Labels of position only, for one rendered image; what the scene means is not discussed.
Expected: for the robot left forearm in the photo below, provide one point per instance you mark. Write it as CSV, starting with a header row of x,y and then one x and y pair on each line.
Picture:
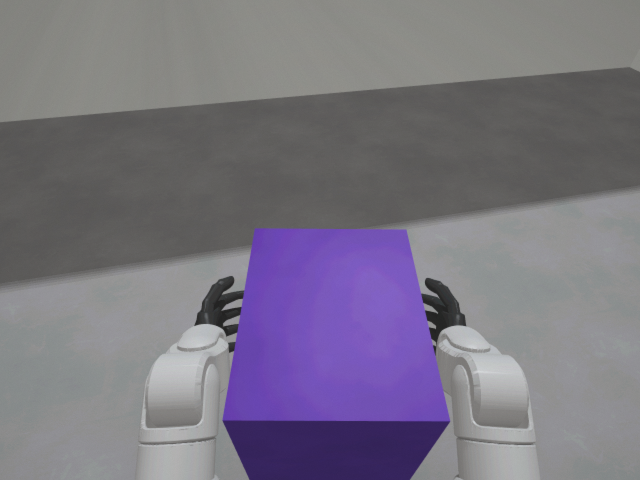
x,y
180,407

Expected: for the robot right hand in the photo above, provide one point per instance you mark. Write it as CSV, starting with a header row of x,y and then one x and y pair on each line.
x,y
447,307

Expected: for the robot right forearm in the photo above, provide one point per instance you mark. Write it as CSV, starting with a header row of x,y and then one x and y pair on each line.
x,y
492,414

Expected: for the carton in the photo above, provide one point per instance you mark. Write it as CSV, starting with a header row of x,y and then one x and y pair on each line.
x,y
334,374

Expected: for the robot left hand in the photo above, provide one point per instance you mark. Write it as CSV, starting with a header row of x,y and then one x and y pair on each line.
x,y
214,302

